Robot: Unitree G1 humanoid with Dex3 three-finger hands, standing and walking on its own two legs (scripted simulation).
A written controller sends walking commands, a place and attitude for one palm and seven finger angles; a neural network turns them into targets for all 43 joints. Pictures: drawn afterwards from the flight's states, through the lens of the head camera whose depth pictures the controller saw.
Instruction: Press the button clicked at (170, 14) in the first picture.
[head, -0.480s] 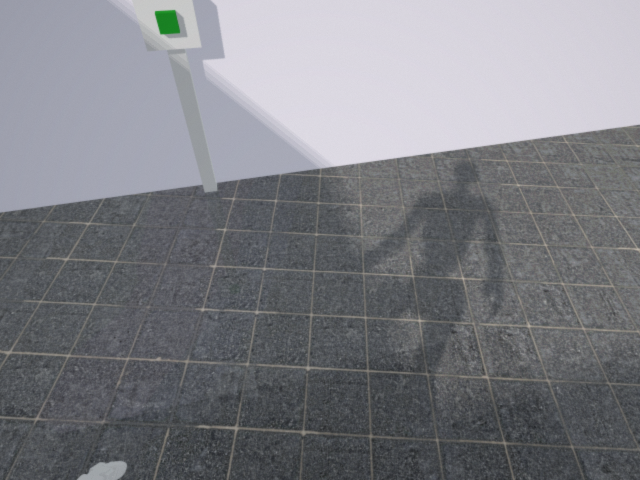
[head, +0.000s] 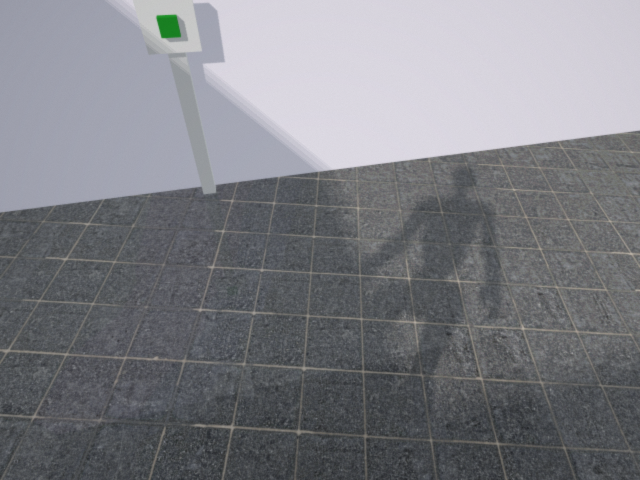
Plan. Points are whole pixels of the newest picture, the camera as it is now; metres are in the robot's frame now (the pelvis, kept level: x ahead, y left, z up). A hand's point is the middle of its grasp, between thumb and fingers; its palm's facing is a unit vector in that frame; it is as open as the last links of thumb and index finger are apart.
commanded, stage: stand and wait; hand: left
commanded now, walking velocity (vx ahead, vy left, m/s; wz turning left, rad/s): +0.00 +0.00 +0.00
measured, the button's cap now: (168, 26) +1.40 +0.58 -0.01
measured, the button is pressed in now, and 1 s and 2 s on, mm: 0 0 0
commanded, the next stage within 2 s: look at it before walking up in 0.48 s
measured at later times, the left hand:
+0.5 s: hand out of the picture +0.07 +0.24 -0.15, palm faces -0.04 -0.94 -0.33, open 7.4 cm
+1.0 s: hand out of the picture +0.07 +0.24 -0.15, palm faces -0.04 -0.94 -0.33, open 7.4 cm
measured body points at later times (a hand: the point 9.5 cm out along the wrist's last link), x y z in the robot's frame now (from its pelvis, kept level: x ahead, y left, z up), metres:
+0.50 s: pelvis -0.01 +0.00 +0.00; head -0.01 +0.00 +0.45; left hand +0.07 +0.29 -0.13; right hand +0.06 -0.30 -0.13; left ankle -0.01 +0.12 -0.74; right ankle -0.01 -0.13 -0.74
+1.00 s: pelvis -0.01 +0.00 +0.00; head +0.00 +0.00 +0.45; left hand +0.07 +0.29 -0.13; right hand +0.07 -0.30 -0.13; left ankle -0.01 +0.12 -0.74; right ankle -0.01 -0.13 -0.74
